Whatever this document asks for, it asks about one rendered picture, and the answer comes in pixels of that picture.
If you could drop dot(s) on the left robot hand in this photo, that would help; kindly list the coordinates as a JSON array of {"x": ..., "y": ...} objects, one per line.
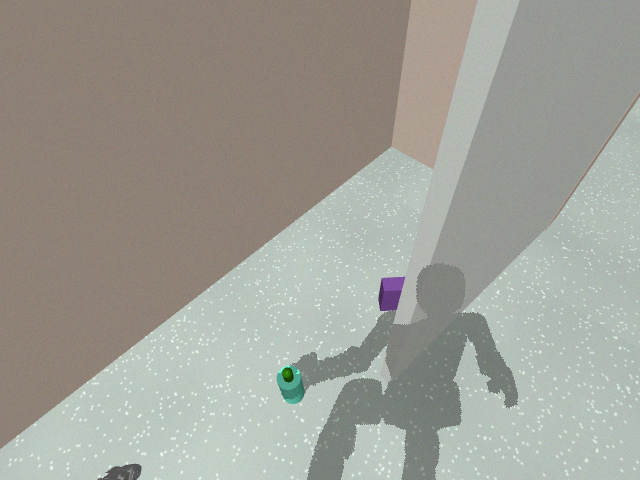
[{"x": 126, "y": 472}]

